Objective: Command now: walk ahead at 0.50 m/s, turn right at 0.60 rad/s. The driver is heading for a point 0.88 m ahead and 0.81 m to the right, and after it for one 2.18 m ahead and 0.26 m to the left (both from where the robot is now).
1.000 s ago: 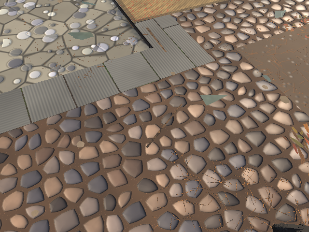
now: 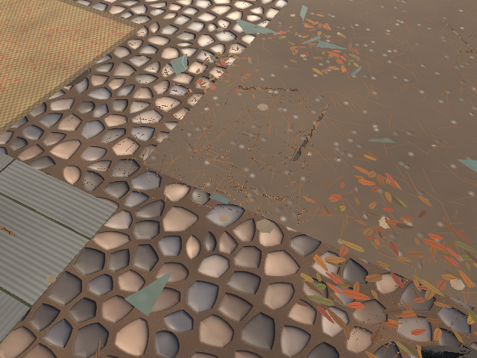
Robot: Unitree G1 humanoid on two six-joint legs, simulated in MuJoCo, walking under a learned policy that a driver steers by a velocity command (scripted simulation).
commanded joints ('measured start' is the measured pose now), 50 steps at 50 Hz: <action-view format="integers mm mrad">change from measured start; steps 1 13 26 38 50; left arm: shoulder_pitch -72 -267 15 -44 12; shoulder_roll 142 22 176 159 139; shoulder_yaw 30 3 59 46 19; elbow -109 -166 -139 -87 -48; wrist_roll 9 11 14 14 -6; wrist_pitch -14 -10 -30 -33 -31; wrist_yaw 1 -46 -51 -1 0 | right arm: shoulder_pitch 147 162 78 -117 243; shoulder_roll -120 -170 -184 -82 -148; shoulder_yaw -40 -54 -29 -4 -49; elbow -17 66 -35 -68 13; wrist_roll -1 5 52 -1 18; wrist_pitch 12 13 -23 11 -1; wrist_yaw -11 -27 -9 -8 9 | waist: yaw -107 -117 61 11 -133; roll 113 91 -74 -36 159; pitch -42 44 -202 7 -137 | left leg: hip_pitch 439 370 -416 -104 615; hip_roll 350 274 84 63 385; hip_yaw -461 61 -85 -49 -677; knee -301 -412 789 59 -291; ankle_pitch -232 236 -277 261 -395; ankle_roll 153 140 -2 -99 213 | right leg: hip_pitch -485 -409 548 10 -495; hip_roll -120 -175 -362 -153 -46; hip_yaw -28 -138 458 85 30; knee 234 -253 -762 -805 264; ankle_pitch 105 512 150 439 21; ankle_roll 19 27 -319 -201 3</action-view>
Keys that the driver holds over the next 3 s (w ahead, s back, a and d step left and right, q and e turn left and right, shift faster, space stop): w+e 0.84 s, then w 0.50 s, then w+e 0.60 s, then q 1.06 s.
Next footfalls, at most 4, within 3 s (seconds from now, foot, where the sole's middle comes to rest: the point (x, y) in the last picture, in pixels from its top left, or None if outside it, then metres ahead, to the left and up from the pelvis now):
0.44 right None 0.36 -0.18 -0.76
0.92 left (297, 284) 0.71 -0.11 -0.76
1.44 right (414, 268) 0.78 -0.48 -0.76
1.92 left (407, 182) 1.12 -0.52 -0.76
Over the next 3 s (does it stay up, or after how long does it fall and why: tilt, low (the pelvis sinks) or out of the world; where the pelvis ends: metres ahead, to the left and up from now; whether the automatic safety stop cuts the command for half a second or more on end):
stays up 1.06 -0.58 0.02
